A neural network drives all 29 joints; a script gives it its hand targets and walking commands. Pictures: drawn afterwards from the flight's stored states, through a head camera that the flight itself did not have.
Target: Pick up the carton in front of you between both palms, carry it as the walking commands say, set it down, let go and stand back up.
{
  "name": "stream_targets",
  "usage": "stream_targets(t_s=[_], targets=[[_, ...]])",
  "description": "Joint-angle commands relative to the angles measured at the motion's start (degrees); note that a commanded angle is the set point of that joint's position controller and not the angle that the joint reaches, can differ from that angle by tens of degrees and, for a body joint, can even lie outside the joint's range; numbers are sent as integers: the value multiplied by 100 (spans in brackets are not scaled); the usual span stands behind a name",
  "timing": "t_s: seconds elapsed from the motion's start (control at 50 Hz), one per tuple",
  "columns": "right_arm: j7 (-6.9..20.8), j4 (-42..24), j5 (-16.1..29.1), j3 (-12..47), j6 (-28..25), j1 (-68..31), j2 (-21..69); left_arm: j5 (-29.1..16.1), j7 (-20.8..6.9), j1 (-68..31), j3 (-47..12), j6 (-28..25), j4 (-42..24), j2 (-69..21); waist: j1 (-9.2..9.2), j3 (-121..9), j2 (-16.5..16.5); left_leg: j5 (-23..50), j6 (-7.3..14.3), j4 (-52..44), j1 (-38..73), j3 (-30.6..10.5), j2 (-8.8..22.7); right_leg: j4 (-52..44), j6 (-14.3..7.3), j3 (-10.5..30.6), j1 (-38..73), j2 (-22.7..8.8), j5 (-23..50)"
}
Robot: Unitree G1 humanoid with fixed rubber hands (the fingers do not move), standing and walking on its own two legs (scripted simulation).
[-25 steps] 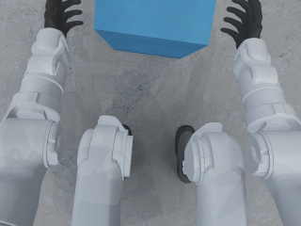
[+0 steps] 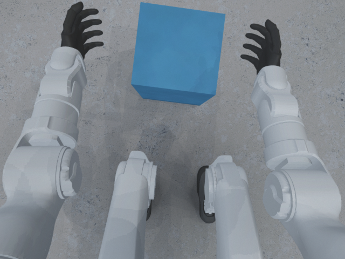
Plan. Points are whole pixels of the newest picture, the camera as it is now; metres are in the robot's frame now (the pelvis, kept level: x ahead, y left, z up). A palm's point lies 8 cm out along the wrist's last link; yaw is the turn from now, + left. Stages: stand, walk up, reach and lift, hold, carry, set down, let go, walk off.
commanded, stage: set down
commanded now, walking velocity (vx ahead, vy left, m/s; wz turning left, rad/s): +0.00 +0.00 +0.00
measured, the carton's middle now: (176, 64) +0.57 +0.03 -0.34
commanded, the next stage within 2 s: let go in 0.54 s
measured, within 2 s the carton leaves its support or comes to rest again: neither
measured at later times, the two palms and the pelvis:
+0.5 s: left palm out of the picture +0.52 +0.25 +0.04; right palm (328, 36) +0.50 -0.15 +0.03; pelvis +0.02 +0.00 +0.14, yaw +1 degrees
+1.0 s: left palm out of the picture +0.40 +0.25 +0.15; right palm out of the picture +0.40 -0.20 +0.16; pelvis +0.08 +0.00 +0.26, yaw +3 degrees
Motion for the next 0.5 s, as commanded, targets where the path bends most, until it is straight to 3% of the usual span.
stream_targets(t_s=[0.0, 0.1, 0.24, 0.34, 0.48], targets=[[-11, -1256, -4, -67, -16, -637, -490, 40, -112, -1045, 108, 3, -1336, 798, 89, -6551, 689, 2656, -180, -1489, 4401, 320, -125, -1190, 71, -608, 3057, 251, 1953], [-36, -2025, 25, 25, 324, -789, -618, 17, -226, -976, 143, 343, -1817, 981, 107, -6913, 564, 2468, -146, -2141, 4910, 411, -153, -1850, 63, -644, 3902, 259, 1850], [63, -1540, -107, -36, 421, -420, -234, 138, -394, -751, 279, 343, -1337, 789, 76, -5944, 360, 2067, -98, -2982, 4683, 359, -136, -2672, 105, -467, 4282, 149, 1642], [147, -1318, -355, -276, 258, -96, -187, 419, -474, -515, 462, 207, -1055, 638, -2, -5689, 444, 2444, -139, -3498, 5227, 264, -130, -3249, 135, -427, 4339, 128, 1900], [257, -1675, -446, -263, 126, 129, -159, 589, -508, -288, 568, 101, -1328, 541, 13, -6025, 565, 3221, -160, -4181, 6334, 161, -135, -4027, 120, -394, 4974, 128, 2440]])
